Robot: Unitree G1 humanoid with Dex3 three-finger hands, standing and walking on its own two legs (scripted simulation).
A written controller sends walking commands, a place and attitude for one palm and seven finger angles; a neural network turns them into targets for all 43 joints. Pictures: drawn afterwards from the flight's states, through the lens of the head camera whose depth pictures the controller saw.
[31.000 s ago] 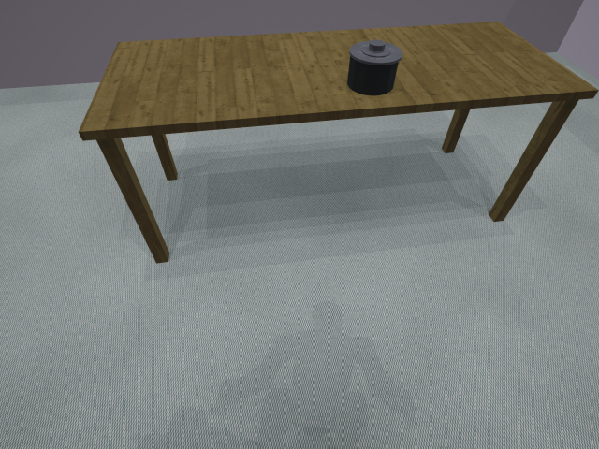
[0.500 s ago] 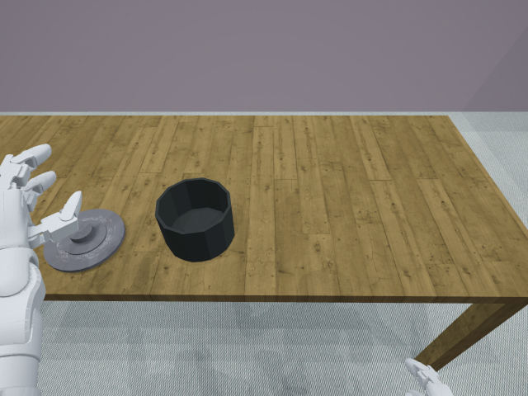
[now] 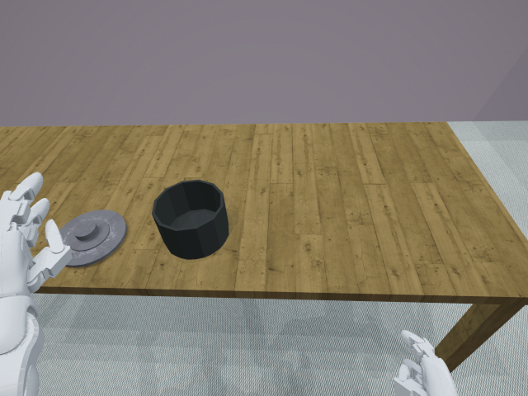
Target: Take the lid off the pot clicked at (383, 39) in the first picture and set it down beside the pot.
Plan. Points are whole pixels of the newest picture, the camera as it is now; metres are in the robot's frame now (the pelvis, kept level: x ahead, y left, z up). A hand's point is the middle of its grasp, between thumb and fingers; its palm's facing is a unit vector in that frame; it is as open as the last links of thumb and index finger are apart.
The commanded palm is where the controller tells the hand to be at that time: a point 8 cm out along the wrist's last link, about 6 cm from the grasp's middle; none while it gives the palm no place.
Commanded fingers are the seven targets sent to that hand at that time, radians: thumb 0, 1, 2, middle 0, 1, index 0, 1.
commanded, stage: draw the hand back to the body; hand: left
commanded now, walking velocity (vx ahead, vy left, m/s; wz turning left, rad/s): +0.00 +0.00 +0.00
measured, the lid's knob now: (85, 230) +0.45 +0.47 -0.07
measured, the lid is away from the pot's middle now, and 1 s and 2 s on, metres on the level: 0.25 0.25 0.25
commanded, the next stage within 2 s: step back with the hand held close in 0.58 s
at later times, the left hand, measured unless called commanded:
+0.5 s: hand (56, 297) +0.18 +0.26 +0.15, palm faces +0.37 -0.86 -0.36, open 7.4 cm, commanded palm +0.13 +0.30 +0.17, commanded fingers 0.00 0.90 0.90 -0.20 -0.30 -0.20 -0.30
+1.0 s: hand (33, 298) +0.18 +0.30 +0.14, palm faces +0.23 -0.87 -0.44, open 7.4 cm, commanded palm +0.12 +0.35 +0.17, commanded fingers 0.00 0.90 0.90 -0.20 -0.30 -0.20 -0.30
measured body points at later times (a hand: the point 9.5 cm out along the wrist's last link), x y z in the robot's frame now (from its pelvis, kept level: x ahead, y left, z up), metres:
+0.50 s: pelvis +0.00 +0.02 +0.00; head -0.03 +0.00 +0.45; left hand +0.15 +0.30 +0.17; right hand +0.20 -0.20 -0.07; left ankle +0.00 +0.14 -0.74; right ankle -0.01 -0.06 -0.74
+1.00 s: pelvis -0.02 +0.07 +0.00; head +0.01 +0.09 +0.44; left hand +0.16 +0.34 +0.16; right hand +0.16 -0.17 -0.07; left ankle +0.01 +0.14 -0.74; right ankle -0.01 -0.06 -0.74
